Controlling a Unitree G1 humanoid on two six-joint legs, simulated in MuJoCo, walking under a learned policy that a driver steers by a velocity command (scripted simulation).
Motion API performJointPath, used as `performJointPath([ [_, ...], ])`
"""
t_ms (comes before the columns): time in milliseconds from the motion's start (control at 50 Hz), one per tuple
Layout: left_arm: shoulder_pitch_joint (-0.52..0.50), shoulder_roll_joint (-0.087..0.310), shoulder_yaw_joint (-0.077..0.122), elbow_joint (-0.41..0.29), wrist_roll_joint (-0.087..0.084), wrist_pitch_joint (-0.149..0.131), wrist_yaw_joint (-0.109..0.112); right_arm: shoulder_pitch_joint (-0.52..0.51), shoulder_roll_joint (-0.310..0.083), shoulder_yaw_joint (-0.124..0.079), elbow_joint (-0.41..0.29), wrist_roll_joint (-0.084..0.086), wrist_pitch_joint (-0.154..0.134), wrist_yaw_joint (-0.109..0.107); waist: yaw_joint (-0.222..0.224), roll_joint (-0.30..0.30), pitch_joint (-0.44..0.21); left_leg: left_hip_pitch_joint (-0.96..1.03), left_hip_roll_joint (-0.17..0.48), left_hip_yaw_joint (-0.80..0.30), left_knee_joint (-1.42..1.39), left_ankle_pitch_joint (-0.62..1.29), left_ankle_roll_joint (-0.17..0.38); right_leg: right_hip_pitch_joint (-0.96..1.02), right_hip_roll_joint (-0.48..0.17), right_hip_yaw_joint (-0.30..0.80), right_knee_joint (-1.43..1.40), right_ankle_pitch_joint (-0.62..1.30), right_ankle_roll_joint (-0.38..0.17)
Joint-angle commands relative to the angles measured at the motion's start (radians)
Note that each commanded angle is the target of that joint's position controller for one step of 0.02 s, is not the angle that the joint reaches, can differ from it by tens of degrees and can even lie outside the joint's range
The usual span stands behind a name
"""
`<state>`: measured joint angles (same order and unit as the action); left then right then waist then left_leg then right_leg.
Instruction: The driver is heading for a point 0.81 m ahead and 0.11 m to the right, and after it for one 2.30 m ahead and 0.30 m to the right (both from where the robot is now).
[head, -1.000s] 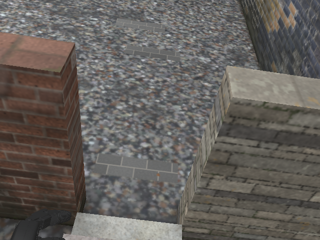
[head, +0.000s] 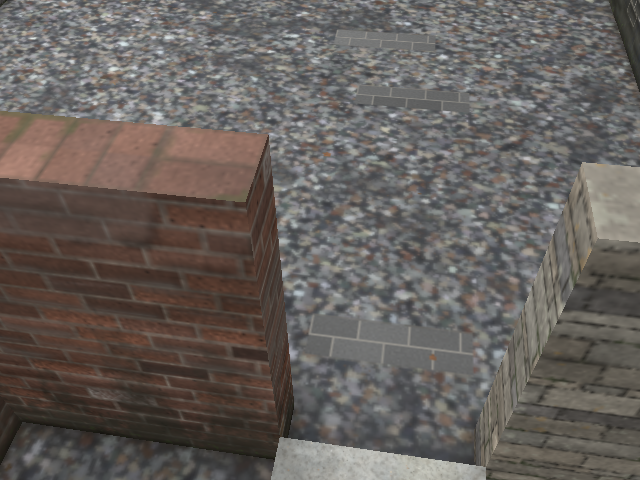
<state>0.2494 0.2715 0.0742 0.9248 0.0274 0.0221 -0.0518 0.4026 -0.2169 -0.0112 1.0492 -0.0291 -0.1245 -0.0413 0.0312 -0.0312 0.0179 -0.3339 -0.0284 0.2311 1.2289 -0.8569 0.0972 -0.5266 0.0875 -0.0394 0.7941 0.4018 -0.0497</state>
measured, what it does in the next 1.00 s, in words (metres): goes down, turning right: right foot 0.20 m lower, then left foot 0.06 m lower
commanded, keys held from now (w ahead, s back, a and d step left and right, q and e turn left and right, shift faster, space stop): w+e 1.00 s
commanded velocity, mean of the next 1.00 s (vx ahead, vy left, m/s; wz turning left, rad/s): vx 0.50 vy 0.00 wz -0.57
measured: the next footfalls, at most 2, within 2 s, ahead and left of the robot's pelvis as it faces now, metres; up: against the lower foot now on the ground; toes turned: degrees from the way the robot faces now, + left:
right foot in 0.06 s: +0.08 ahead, -0.02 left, -0.20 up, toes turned +5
left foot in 0.40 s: +0.29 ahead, +0.27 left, -0.26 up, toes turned -11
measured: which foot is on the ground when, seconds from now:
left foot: down 0.00-0.04, up 0.06-0.38, down 0.40-0.44, up 0.46-0.54, down 0.56-1.00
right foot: up 0.00-0.04, down 0.06-0.54, up 0.56-1.00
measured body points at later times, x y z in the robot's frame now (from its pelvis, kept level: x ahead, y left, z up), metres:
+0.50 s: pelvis +0.19 +0.11 -0.21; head +0.15 +0.08 +0.23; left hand +0.21 +0.38 -0.34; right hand +0.32 -0.15 -0.33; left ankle +0.31 +0.25 -0.92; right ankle +0.05 -0.02 -0.82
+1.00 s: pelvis +0.32 +0.07 -0.31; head +0.31 +0.09 +0.14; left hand +0.60 +0.18 -0.42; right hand +0.12 -0.04 -0.46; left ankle +0.29 +0.24 -1.03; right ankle +0.37 -0.10 -0.92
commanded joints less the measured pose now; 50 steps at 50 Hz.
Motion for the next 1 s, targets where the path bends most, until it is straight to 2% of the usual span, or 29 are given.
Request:
performJointPath([
  [20,0.279,0.1,0.03,0.066,0.009,0.023,-0.004,-0.083,-0.087,-0.024,-0.05,-0.012,0.013,0.013,0.109,0.056,0.013,-0.15,0.185,-0.241,0.103,0.593,-0.028,0.231,-0.065,0.019,-0.058,-0.057,-0.096],
  [60,0.692,0.09,0.033,0.196,-0.017,0.013,-0.007,-0.401,-0.185,-0.056,-0.091,0.012,0.068,0.021,0.441,-0.14,-0.011,-0.7,-0.07,-0.026,0.879,0.183,-0.076,0.802,-0.152,0.078,-0.203,-0.007,-0.276],
  [80,0.6,0.114,-0.014,0.177,-0.058,0.0,-0.007,-0.31,-0.09,-0.031,-0.191,-0.011,0.088,0.016,0.203,-0.263,0.094,-0.893,-0.109,-0.114,0.899,0.122,-0.061,0.714,-0.214,0.277,-0.05,0.448,-0.185],
  [100,0.579,0.048,-0.043,0.17,-0.068,-0.014,0.001,-0.187,-0.089,-0.016,-0.211,-0.053,0.092,0.025,0.088,-0.14,0.007,-0.851,-0.017,-0.283,0.49,0.335,-0.039,0.643,-0.249,0.506,-0.069,0.223,-0.162],
  [140,0.403,0.109,-0.033,0.13,-0.036,-0.03,0.029,-0.04,-0.128,-0.029,-0.098,-0.084,0.107,0.036,-0.056,0.093,0.036,-0.759,0.019,-0.322,0.383,0.389,-0.073,0.483,-0.297,0.67,-0.058,0.087,-0.223],
  [180,0.284,0.191,-0.019,0.084,0.013,-0.047,0.086,-0.137,-0.07,-0.012,-0.187,-0.036,0.134,-0.001,-0.088,-0.009,-0.003,-0.55,0.052,-0.382,0.172,0.532,-0.173,0.192,-0.389,0.935,-0.244,0.189,-0.316],
  [200,0.264,0.191,-0.011,0.103,0.027,-0.055,0.089,-0.123,-0.087,-0.025,-0.147,-0.034,0.146,0.004,-0.087,0.007,0.007,-0.358,0.058,-0.373,0.228,0.721,-0.17,0.008,-0.339,0.917,-0.201,-0.074,-0.268],
  [240,0.178,0.148,-0.018,0.086,-0.019,-0.043,0.099,-0.097,-0.098,-0.032,-0.122,-0.024,0.165,0.023,-0.125,0.082,0.074,-0.221,0.025,-0.315,0.244,0.666,-0.166,-0.166,-0.223,0.759,-0.075,-0.376,-0.234],
  [280,0.265,0.089,-0.026,0.114,-0.004,-0.076,0.109,-0.211,-0.135,-0.042,-0.136,-0.02,0.141,0.054,-0.018,0.109,0.144,-0.454,0.042,-0.387,0.045,0.96,-0.164,0.025,-0.136,0.705,0.117,-0.753,-0.259],
  [320,0.359,0.118,-0.012,0.146,-0.006,-0.106,0.103,-0.436,-0.099,-0.038,-0.238,-0.035,0.117,0.046,0.074,0.006,0.131,-0.722,0.049,-0.44,-0.099,0.891,-0.152,0.281,-0.158,0.793,0.133,-0.834,-0.285],
  [360,0.38,0.136,-0.002,0.146,-0.001,-0.114,0.1,-0.449,-0.092,-0.047,-0.261,-0.018,0.107,0.04,0.094,-0.073,0.138,-0.686,0.038,-0.442,-0.13,0.785,-0.149,0.244,-0.164,0.843,0.135,-0.734,-0.297],
  [400,0.229,0.04,-0.028,0.099,-0.009,-0.104,0.124,-0.394,-0.049,-0.018,-0.298,-0.004,0.084,0.054,0.017,-0.006,0.131,-0.234,0.005,-0.368,-0.451,1.098,-0.159,-0.132,-0.019,0.639,0.132,-0.965,-0.228],
  [420,0.199,0.066,-0.032,0.066,0.011,-0.069,0.135,-0.338,-0.023,-0.007,-0.303,0.029,0.09,0.077,0.01,-0.074,0.113,0.007,-0.041,-0.232,-0.556,0.981,-0.188,-0.27,-0.006,0.509,0.054,-1.115,-0.196],
  [480,0.156,0.12,-0.004,0.04,0.012,-0.042,0.128,-0.206,-0.077,-0.029,-0.234,0.014,0.08,0.128,-0.006,-0.143,0.136,0.072,-0.068,-0.12,-0.721,0.902,-0.179,-0.143,0.045,0.3,0.226,-1.196,-0.14],
  [520,0.22,0.077,0.008,0.059,0.06,-0.038,0.144,0.052,-0.067,-0.053,-0.158,0.047,0.071,0.118,-0.103,-0.073,0.011,0.471,0.084,-0.208,-0.939,1.238,-0.183,-0.184,0.146,0.25,0.68,-1.126,-0.115],
  [540,0.194,0.049,0.008,0.037,0.048,-0.047,0.131,0.19,-0.097,-0.067,-0.144,0.079,0.071,0.102,-0.199,0.005,-0.085,0.612,0.171,-0.281,-1.0,1.225,-0.217,-0.248,0.16,0.201,0.945,-1.172,-0.086],
  [560,0.093,0.013,0.007,-0.022,0.005,-0.043,0.123,0.195,-0.087,-0.041,-0.135,0.058,0.077,0.091,-0.236,0.014,-0.042,0.597,0.204,-0.33,-0.895,1.127,-0.266,-0.379,0.155,0.243,1.203,-1.103,-0.076],
  [580,0.076,-0.074,-0.016,-0.107,-0.06,-0.059,0.094,0.174,-0.1,-0.017,-0.13,0.016,0.067,0.084,-0.165,0.177,-0.049,0.607,0.201,-0.293,-0.627,1.501,-0.386,-0.518,0.119,0.24,1.356,-1.06,-0.067],
  [600,0.226,-0.09,-0.017,-0.16,-0.109,-0.077,0.088,0.184,-0.176,-0.026,-0.108,-0.015,0.047,0.083,-0.025,0.316,-0.201,0.751,0.331,-0.401,-0.442,1.963,-0.405,-0.619,0.035,0.22,1.336,-1.027,-0.052],
  [620,0.283,-0.045,-0.011,-0.111,-0.073,-0.069,0.089,0.251,-0.285,-0.081,-0.066,-0.003,0.029,0.074,-0.033,0.3,-0.289,0.728,0.441,-0.56,-0.586,1.514,-0.268,-0.645,-0.031,0.167,1.356,-0.886,-0.037],
  [640,0.228,0.009,0.004,-0.087,-0.033,-0.053,0.092,0.275,-0.23,-0.081,-0.055,0.022,0.012,0.062,-0.056,0.3,-0.232,0.593,0.513,-0.696,-0.752,1.1,-0.123,-0.659,-0.048,0.16,1.407,-0.809,-0.033],
  [660,0.125,0.057,0.013,-0.093,-0.01,-0.044,0.088,0.216,-0.123,-0.054,-0.059,0.023,0.008,0.07,-0.082,0.226,-0.089,0.43,0.485,-0.718,-0.868,0.905,-0.113,-0.677,-0.06,0.179,1.383,-0.751,-0.026],
  [680,0.046,0.08,0.017,-0.11,-0.025,-0.02,0.083,0.185,-0.099,-0.043,-0.059,-0.002,0.005,0.085,-0.088,0.19,0.021,0.327,0.483,-0.681,-0.902,0.954,-0.097,-0.687,-0.081,0.171,1.371,-0.739,-0.024],
  [700,-0.011,0.077,0.008,-0.138,0.007,-0.005,0.065,0.138,-0.032,-0.02,-0.065,-0.022,-0.006,0.099,-0.07,0.112,0.11,0.218,0.405,-0.584,-0.873,0.76,-0.12,-0.715,-0.122,0.233,1.148,-0.504,-0.029],
  [780,-0.028,-0.014,-0.013,-0.159,-0.012,0.033,0.021,0.0,-0.006,0.009,-0.065,0.024,-0.01,0.107,0.008,0.193,0.162,-0.18,0.276,-0.281,-0.913,1.027,-0.138,-0.308,-0.106,0.111,0.676,-0.19,0.014],
  [840,-0.071,0.008,0.008,-0.158,-0.01,0.055,0.044,0.135,-0.109,-0.01,-0.019,-0.023,-0.011,0.103,-0.042,0.277,0.125,0.075,0.321,-0.267,-0.919,1.098,-0.067,-0.4,-0.104,0.067,0.682,-0.218,-0.018],
  [900,-0.194,0.021,0.021,-0.176,-0.007,0.047,0.059,0.253,-0.076,-0.008,0.016,-0.029,-0.003,0.085,-0.097,0.199,0.169,0.3,0.356,-0.255,-0.889,1.061,-0.024,-0.541,-0.113,0.062,0.578,-0.282,-0.03],
  [920,-0.227,0.0,0.018,-0.18,0.022,0.034,0.05,0.325,-0.063,-0.012,0.029,-0.025,0.005,0.07,-0.118,0.16,0.145,0.364,0.385,-0.249,-0.859,1.035,-0.002,-0.571,-0.115,0.051,0.55,-0.286,-0.05],
  [1000,-0.357,-0.03,0.025,-0.203,-0.004,0.029,0.038,0.377,-0.026,-0.019,0.036,-0.059,0.007,0.027,-0.146,0.163,0.14,0.601,0.464,-0.297,-0.781,0.701,0.034,-0.791,-0.136,0.191,0.433,-0.295,-0.039],
])
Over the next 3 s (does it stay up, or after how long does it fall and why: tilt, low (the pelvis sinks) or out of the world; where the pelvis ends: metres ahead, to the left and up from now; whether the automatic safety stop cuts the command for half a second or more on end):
stays up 0.48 -0.53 -0.91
